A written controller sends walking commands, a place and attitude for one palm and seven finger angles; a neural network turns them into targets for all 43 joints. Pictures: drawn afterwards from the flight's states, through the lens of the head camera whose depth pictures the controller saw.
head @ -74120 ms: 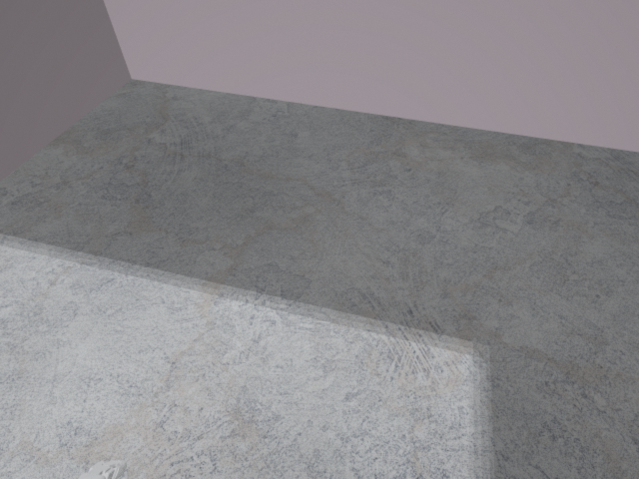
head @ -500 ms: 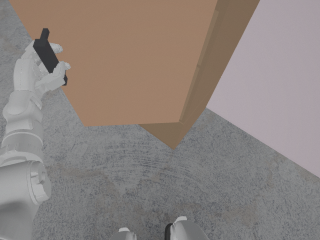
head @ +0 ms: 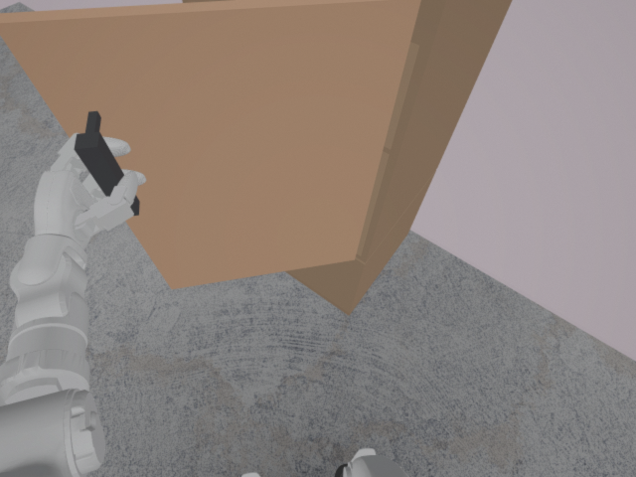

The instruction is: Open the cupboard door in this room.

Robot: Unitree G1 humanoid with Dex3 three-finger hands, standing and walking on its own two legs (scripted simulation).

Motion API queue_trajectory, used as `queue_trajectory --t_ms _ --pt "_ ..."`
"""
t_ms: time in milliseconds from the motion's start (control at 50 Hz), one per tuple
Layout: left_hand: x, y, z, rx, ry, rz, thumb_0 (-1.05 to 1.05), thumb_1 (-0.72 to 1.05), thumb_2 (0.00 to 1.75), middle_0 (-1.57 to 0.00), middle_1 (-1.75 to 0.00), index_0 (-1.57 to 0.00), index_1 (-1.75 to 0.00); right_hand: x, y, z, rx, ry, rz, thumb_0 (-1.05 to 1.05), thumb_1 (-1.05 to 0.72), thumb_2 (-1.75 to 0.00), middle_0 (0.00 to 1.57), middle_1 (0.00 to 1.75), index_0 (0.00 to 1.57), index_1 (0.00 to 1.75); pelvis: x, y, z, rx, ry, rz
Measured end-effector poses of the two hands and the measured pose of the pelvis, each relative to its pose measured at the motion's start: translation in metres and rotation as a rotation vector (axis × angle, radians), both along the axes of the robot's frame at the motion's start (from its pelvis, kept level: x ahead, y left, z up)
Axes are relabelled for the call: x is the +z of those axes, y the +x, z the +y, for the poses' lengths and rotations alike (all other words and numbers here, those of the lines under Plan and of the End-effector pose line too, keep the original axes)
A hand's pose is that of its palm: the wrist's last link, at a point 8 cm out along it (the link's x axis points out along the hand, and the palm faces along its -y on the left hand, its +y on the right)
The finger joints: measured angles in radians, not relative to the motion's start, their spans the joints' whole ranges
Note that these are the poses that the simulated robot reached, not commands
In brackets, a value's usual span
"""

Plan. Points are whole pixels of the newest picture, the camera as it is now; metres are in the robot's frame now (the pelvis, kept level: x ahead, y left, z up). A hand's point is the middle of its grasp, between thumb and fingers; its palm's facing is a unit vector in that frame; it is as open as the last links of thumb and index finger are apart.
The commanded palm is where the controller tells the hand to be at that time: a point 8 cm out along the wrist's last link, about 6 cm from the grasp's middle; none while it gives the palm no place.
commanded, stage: pull the door open along its arc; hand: left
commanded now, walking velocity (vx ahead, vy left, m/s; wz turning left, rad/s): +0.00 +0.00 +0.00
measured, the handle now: (112, 166) +0.49 +0.25 +0.08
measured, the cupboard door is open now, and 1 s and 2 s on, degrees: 48 79 80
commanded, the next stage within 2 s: open thumb and fingers to let go in 0.54 s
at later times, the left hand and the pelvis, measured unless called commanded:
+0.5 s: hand (201, 328) +0.27 +0.11 +0.09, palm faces +0.40 -0.92 +0.01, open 6.6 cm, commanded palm +0.21 +0.18 +0.08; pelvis +0.01 -0.02 +0.01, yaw +3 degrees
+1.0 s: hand (211, 322) +0.28 +0.10 +0.08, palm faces +0.45 -0.89 -0.03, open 9.3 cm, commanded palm +0.23 +0.15 +0.08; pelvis -0.02 -0.05 +0.01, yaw +5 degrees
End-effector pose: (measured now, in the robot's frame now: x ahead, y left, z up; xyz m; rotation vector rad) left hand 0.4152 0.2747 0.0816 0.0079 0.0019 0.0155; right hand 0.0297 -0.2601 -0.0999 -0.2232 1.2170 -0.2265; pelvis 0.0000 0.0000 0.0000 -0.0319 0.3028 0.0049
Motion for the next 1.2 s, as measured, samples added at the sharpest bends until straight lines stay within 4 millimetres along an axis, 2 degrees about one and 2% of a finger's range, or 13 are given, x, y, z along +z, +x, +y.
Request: queue_trajectory --t_ms 120,320,400,500,640,720,820,900,1000,1120,1200 --pt "-0.001 -0.046 -0.016 0.009 -0.012 -0.019 0.0 0.68 0.73 -0.32 -1.31 -0.31 -1.31 0.007 0.042 0.008 0.028 0.036 -0.141 0.0 -0.9 -0.9 0.2 0.3 0.2 0.3 0.006 0.006 0.003 -0.006 0.006 -0.034" --pt "0.001 -0.139 -0.08 0.275 -0.048 -0.022 0.01 0.64 0.73 -0.33 -1.29 -0.33 -1.27 0.022 0.134 0.038 0.171 0.114 -0.367 0.01 -0.9 -0.9 0.2 0.3 0.2 0.3 0.011 0.007 -0.001 0.013 0.021 -0.119" --pt "0.004 -0.165 -0.103 0.331 -0.036 0.006 0.01 0.62 0.72 -0.34 -1.28 -0.34 -1.29 0.031 0.16 0.049 0.218 0.13 -0.422 0.01 -0.9 -0.9 0.2 0.3 0.2 0.3 0.013 0.007 -0.008 0.023 0.028 -0.157" --pt "0.006 -0.184 -0.124 0.39 -0.03 0.034 0.02 0.61 0.72 -0.34 -1.26 -0.35 -1.31 0.039 0.179 0.054 0.254 0.138 -0.46 0.0 -0.9 -0.9 0.2 0.3 0.2 0.3 0.015 0.009 -0.019 0.038 0.033 -0.189" --pt "0.007 -0.191 -0.138 0.474 -0.014 0.035 0.01 0.62 0.76 -0.32 -1.26 -0.33 -1.31 0.033 0.177 0.039 0.29 0.12 -0.449 0.0 -0.9 -0.9 0.2 0.3 0.2 0.3 0.013 0.007 -0.033 0.067 0.042 -0.199" --pt "0.006 -0.189 -0.143 0.496 0.016 0.016 0.01 0.66 0.79 -0.32 -1.28 -0.32 -1.32 0.021 0.166 0.025 0.298 0.098 -0.412 0.0 -0.9 -0.9 0.2 0.3 0.2 0.3 0.009 0.003 -0.04 0.08 0.05 -0.193" --pt "0.005 -0.188 -0.139 0.474 0.036 0.011 0.01 0.6 0.77 -0.34 -1.3 -0.33 -1.32 0.01 0.145 0.007 0.271 0.08 -0.359 0.01 -0.9 -0.9 0.2 0.3 0.2 0.3 0.009 -0.003 -0.047 0.081 0.057 -0.195" --pt "0.004 -0.184 -0.136 0.452 0.032 0.018 0.01 0.46 0.71 -0.35 -1.29 -0.34 -1.3 0.006 0.13 -0.003 0.245 0.068 -0.338 0.01 -0.9 -0.9 0.2 0.3 0.2 0.3 0.01 -0.009 -0.051 0.08 0.058 -0.198" --pt "0.003 -0.179 -0.134 0.452 0.015 0.013 0.01 0.19 0.59 -0.34 -1.27 -0.34 -1.27 0.006 0.117 -0.009 0.225 0.061 -0.337 0.01 -0.9 -0.9 0.2 0.3 0.2 0.3 0.011 -0.015 -0.05 0.073 0.059 -0.197" --pt "0.003 -0.181 -0.133 0.452 0.005 0.005 0.0 -0.17 0.44 -0.32 -1.23 -0.33 -1.23 0.01 0.112 -0.005 0.219 0.063 -0.356 0.01 -0.9 -0.9 0.2 0.3 0.2 0.3 0.013 -0.02 -0.045 0.066 0.058 -0.203" --pt "0.003 -0.182 -0.132 0.446 0.005 -0.004 0.0 -0.33 0.37 -0.31 -1.17 -0.31 -1.17 0.013 0.113 0.003 0.23 0.067 -0.375 0.01 -0.9 -0.9 0.2 0.3 0.2 0.3 0.012 -0.023 -0.04 0.066 0.054 -0.208"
